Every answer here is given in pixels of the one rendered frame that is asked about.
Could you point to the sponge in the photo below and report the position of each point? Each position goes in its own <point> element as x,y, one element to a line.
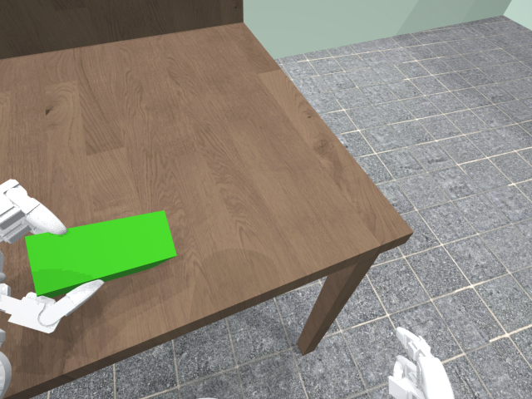
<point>105,251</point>

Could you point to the table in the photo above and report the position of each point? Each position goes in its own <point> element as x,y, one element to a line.
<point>115,108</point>

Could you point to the left robot hand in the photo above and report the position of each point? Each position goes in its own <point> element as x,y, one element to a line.
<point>20,214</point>

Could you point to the right robot hand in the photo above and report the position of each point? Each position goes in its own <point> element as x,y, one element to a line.
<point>425,380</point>

